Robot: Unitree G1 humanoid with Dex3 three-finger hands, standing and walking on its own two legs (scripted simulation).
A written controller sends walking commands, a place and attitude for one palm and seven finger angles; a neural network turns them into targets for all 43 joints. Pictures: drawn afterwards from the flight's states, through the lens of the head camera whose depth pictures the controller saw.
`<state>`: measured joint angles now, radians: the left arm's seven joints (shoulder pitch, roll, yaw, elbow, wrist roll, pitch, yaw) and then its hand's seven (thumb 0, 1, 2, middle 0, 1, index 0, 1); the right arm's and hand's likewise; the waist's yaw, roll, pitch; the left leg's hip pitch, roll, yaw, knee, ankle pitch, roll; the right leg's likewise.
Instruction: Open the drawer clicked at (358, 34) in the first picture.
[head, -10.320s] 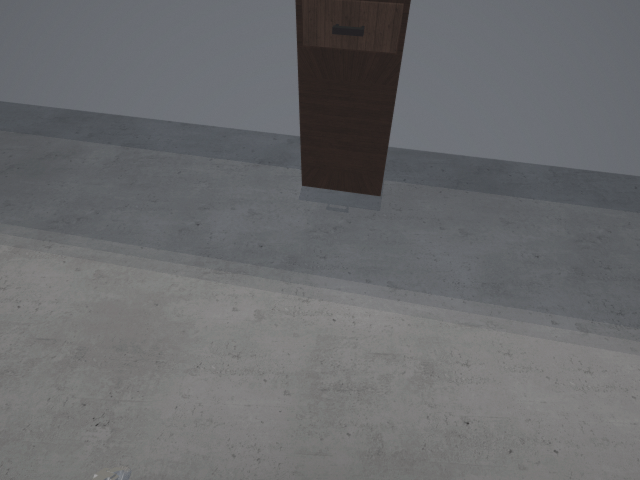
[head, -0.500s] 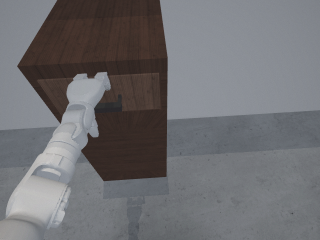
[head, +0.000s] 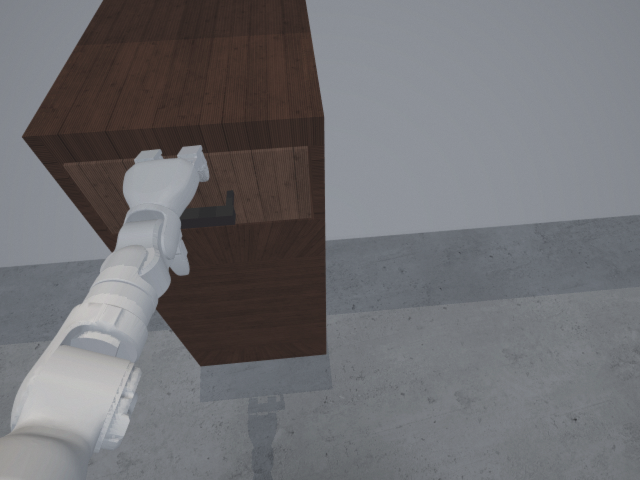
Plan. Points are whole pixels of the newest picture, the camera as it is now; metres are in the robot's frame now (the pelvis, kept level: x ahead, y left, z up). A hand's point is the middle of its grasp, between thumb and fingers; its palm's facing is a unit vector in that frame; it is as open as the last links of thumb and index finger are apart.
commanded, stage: move the hooked fingers above the handle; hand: left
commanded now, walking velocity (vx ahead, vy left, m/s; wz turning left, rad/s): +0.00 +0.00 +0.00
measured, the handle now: (199, 208) +0.52 +0.18 +0.01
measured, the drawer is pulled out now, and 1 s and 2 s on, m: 0.00 0.00 0.00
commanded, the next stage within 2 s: lower the fingers behind the handle in 0.22 s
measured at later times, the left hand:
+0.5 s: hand (188, 213) +0.46 +0.18 +0.06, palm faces -0.03 -0.04 -1.00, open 13.8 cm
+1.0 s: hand (193, 231) +0.45 +0.18 +0.03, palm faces -0.04 -0.05 -1.00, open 13.8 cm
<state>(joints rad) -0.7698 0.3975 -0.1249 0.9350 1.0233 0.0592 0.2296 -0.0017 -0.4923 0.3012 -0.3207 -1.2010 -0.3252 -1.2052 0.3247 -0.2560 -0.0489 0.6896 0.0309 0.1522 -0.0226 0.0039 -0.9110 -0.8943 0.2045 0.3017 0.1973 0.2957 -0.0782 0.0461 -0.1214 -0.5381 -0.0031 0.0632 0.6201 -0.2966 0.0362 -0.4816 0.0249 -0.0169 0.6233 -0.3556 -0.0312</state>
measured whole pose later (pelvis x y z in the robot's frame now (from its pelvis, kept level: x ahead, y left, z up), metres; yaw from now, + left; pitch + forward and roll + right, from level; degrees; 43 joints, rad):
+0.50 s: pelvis +0.01 +0.00 +0.00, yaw +0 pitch +12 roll +0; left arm -0.74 0.35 -0.14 0.90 1.02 0.09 0.22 0.00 -0.49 0.30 -0.32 -1.20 -0.32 -1.20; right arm 0.30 -0.25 -0.05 0.68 0.02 0.17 -0.01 0.00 -0.91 -0.89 0.20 0.30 0.20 0.30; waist -0.06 0.05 -0.13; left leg -0.53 0.00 0.06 0.62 -0.31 0.03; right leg -0.47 0.02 -0.02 0.63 -0.37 -0.04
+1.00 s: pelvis +0.00 -0.01 -0.01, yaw +0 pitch +14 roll +0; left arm -0.72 0.37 -0.11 0.96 1.05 0.04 0.29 0.00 -0.49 0.30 -0.32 -1.20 -0.32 -1.20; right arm 0.31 -0.25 -0.06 0.69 0.02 0.15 -0.03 0.00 -0.91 -0.89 0.20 0.30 0.20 0.30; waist -0.08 0.04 -0.14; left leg -0.60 0.01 0.05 0.68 -0.32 0.02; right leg -0.55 0.03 -0.03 0.68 -0.39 -0.05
